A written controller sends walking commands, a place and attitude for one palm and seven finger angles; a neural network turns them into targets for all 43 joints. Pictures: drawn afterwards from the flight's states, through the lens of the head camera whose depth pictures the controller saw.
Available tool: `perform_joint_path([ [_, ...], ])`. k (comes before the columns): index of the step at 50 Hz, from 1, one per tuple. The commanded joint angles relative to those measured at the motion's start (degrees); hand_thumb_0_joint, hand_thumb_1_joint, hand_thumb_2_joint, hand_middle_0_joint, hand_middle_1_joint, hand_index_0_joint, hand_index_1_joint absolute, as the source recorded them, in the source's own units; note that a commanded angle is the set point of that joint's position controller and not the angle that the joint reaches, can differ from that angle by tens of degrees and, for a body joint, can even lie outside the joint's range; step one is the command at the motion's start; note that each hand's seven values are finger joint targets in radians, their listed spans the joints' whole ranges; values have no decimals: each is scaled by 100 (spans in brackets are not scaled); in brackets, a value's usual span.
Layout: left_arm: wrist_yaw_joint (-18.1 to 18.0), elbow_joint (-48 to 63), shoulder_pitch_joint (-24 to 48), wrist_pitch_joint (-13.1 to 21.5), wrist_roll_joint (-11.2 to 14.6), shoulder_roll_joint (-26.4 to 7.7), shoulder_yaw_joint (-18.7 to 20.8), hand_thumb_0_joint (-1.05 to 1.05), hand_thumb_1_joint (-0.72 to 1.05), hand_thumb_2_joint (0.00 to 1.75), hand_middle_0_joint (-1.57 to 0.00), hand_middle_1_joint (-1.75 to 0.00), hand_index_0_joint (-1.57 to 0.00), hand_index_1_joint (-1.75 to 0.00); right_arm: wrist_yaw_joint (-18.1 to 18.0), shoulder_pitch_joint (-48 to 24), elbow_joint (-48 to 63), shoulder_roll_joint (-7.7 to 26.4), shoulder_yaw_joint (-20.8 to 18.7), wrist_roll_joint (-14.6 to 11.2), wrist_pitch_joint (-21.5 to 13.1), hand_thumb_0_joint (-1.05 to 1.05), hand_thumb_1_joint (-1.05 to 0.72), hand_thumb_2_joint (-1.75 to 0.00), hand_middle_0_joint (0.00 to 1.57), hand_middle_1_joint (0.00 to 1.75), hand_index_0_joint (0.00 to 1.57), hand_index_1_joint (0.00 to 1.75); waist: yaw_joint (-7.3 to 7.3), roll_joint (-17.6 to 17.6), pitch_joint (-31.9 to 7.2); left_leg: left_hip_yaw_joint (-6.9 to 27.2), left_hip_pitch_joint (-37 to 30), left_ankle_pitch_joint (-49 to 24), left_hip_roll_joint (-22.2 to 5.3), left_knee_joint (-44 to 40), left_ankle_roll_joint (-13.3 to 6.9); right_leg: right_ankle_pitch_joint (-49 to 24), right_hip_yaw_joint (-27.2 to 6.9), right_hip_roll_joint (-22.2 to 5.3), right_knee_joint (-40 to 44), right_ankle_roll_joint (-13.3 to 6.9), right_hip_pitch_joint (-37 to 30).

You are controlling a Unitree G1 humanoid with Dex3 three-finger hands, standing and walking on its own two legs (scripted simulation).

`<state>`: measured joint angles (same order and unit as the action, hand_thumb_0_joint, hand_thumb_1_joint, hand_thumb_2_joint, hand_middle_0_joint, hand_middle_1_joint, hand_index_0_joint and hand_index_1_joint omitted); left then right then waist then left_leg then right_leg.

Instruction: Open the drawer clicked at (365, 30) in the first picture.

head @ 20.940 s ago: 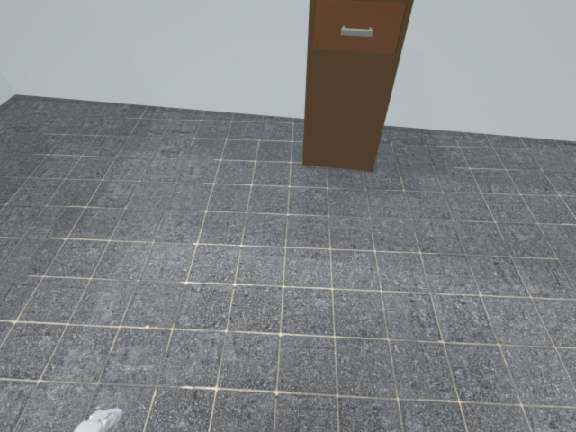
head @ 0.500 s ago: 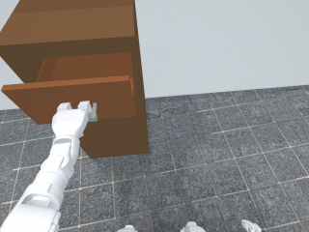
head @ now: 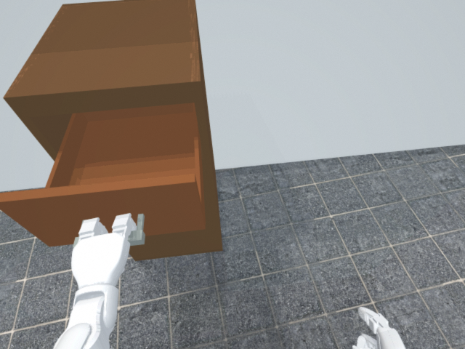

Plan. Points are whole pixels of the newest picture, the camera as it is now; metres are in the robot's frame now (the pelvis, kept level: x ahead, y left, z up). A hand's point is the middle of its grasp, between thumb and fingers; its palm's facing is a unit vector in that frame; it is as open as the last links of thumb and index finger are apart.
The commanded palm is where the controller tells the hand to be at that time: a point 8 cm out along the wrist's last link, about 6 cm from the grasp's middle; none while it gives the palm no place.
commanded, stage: pull the drawer open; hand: left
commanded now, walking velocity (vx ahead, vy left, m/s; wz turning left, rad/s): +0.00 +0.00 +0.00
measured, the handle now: (111, 231) +0.33 +0.25 -0.01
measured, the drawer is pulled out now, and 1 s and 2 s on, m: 0.21 0.30 0.30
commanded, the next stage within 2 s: open the thumb to release the handle in 0.58 s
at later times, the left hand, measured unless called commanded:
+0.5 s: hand (109, 318) +0.18 +0.21 -0.03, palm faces -0.02 -0.10 -0.99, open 5.7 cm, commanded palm +0.14 +0.21 +0.02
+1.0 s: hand (105, 311) +0.19 +0.23 -0.03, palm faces +0.01 -0.05 -1.00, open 8.3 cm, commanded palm +0.17 +0.23 +0.02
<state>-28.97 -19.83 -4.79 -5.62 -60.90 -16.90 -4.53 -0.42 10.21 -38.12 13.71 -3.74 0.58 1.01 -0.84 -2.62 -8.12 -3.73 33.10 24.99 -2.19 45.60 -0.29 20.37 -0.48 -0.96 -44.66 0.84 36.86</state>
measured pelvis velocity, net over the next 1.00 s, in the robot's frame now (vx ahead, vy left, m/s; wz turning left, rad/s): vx -0.01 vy -0.02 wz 0.03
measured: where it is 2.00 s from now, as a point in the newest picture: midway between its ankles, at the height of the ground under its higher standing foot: outside the picture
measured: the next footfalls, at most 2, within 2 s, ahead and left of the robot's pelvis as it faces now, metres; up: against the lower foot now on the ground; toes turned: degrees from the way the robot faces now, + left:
none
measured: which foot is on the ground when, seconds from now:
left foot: down 0.00-1.00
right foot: down 0.00-1.00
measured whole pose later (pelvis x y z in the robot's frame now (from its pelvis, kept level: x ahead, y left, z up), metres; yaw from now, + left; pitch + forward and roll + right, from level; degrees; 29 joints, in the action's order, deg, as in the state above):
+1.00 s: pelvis -0.01 -0.02 -0.01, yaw +2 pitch +11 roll +1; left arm -30.0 -7.7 -17.8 -5.9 -61.9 -16.5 -4.6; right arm -2.9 6.6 -38.2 13.0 -2.1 2.4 0.6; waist 2.8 -2.5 -6.8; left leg -1.7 35.3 26.6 -2.1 50.7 1.3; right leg 23.7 1.1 -1.2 -51.7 -0.8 39.3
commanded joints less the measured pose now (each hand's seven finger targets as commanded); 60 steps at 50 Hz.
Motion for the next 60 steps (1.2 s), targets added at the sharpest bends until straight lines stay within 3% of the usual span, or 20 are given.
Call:
perform_joint_path([
  [1,-217,1249,-504,-144,-21,-574,292,0,90,90,-40,-135,-40,-135,8,-515,880,661,-137,24,-229,0,-90,-90,20,30,20,30,323,223,-1029,163,-732,-2486,250,-541,-10,-1841,400,355,354,-305,-1052],
  [3,-202,1565,-692,-108,-65,-706,431,0,90,90,-40,-135,-40,-135,23,-595,965,660,-126,41,-201,0,-90,-90,20,30,20,30,380,169,-1128,199,-799,-2580,235,-541,-1,-1848,376,352,328,-331,-1110],
  [6,-208,1725,-1011,-74,-156,-458,184,0,90,90,-40,-135,-40,-135,55,-707,1023,576,-76,85,-196,0,-90,-90,20,30,20,30,384,152,-970,191,-837,-2551,243,-484,17,-1799,384,357,286,-322,-991],
  [9,-218,2114,-1564,-5,-196,-518,235,0,90,90,-40,-135,-40,-135,95,-812,1109,526,-40,104,-197,0,-90,-90,20,30,20,30,492,15,-1100,203,-950,-2810,232,-409,39,-1944,337,363,203,-336,-1038],
  [12,-199,2355,-1717,43,-218,-372,67,0,90,90,-40,-135,-40,-135,139,-861,1140,499,-20,138,-189,0,-90,-90,20,30,20,30,432,158,-968,244,-902,-2715,225,-334,34,-1898,345,362,161,-323,-911],
  [17,-237,2563,-2321,183,-248,-399,109,0,90,90,-40,-135,-40,-135,153,-960,1202,441,34,185,-225,0,-90,-90,20,30,20,30,487,262,-909,234,-756,-2433,282,-194,11,-1954,247,357,84,-326,-873],
  [26,-314,2878,-3268,431,-198,-640,465,0,90,90,-40,-135,-40,-135,192,-1032,1219,410,55,253,-298,0,-90,-90,20,30,20,30,597,362,-920,225,-383,-2186,353,51,3,-2325,-28,324,-105,-335,-872],
  [30,-390,3019,-3463,429,-185,-686,568,0,90,90,-40,-135,-40,-135,210,-993,1235,420,27,266,-290,0,-90,-90,20,30,20,30,612,162,-1071,222,-337,-2259,344,125,4,-2435,-74,300,-195,-342,-872],
  [33,-436,3144,-3421,391,-149,-764,650,0,90,90,-40,-135,-40,-135,216,-963,1237,466,-9,268,-277,0,-90,-90,20,30,20,30,563,214,-1160,243,-314,-2345,328,176,-1,-2499,-84,300,-232,-348,-860],
  [34,-527,2976,-1459,385,-314,-1056,773,0,90,90,-40,-135,-40,-135,98,-1048,970,570,-10,325,-241,0,-90,-90,20,30,20,30,190,406,-992,280,-157,-1798,365,339,-2,-2134,-184,258,-241,-309,-352],
  [35,-605,2749,-1571,375,-371,-1033,987,0,83,87,-40,-134,-40,-134,22,-950,1023,498,-78,340,-280,0,-90,-90,20,30,20,30,360,299,-1055,246,-43,-1549,364,299,-20,-1845,-31,252,-240,-300,-477],
  [37,-639,2450,-1679,332,-355,-933,905,0,69,81,-38,-133,-38,-133,-21,-943,977,505,-74,312,-356,0,-90,-90,20,30,20,30,369,297,-981,229,-42,-1351,371,257,-16,-1542,-11,254,-163,-312,-386],
  [39,-661,2517,-1664,242,-233,-882,853,0,55,75,-38,-131,-38,-131,-74,-951,976,518,-93,286,-390,0,-90,-90,20,30,20,30,418,242,-1356,186,-229,-1522,402,241,-29,-1730,-10,262,-167,-304,-592],
  [41,-597,2524,-1609,105,-87,-791,705,0,41,69,-36,-130,-36,-130,-130,-958,960,535,-97,237,-393,0,-90,-90,20,30,20,30,383,320,-1427,163,-260,-1542,425,185,-40,-1884,44,235,-89,-262,-798],
  [44,-440,2358,-1249,-36,-77,-812,559,0,20,60,-35,-127,-35,-127,-226,-1011,910,567,-48,198,-366,0,-90,-90,20,30,20,30,315,526,-1184,181,-231,-1401,412,67,-64,-1643,74,229,62,-229,-771],
  [46,-358,2099,-1076,-91,-145,-927,596,0,6,54,-34,-126,-34,-126,-281,-1029,856,559,-15,188,-351,0,-90,-90,20,30,20,30,355,653,-964,180,-154,-1205,422,-34,-75,-1349,94,233,167,-224,-763],
  [50,-206,2036,-1084,-52,-148,-947,607,0,-22,42,-32,-123,-32,-123,-324,-1015,902,527,7,162,-324,0,-90,-90,20,30,20,30,439,451,-955,164,-272,-1160,428,-166,-63,-1182,94,225,259,-254,-867],
  [52,-137,2042,-731,31,-137,-931,529,0,-36,36,-31,-122,-31,-122,-340,-992,854,529,10,156,-330,0,-90,-90,20,30,20,30,363,396,-858,173,-315,-1123,421,-197,-66,-1077,106,226,310,-251,-786],
  [54,-111,1936,-787,90,-151,-894,492,0,-50,30,-30,-120,-30,-120,-346,-998,868,514,35,170,-341,0,-90,-90,20,30,20,30,403,382,-822,187,-325,-1052,423,-235,-60,-890,142,241,325,-253,-749],
  [60,-134,1832,-326,255,-225,-789,377,0,-50,30,-30,-120,-30,-120,-333,-943,864,482,17,169,-381,0,-90,-90,20,30,20,30,360,311,-817,199,-384,-918,422,-262,-49,-585,181,249,371,-268,-592],
])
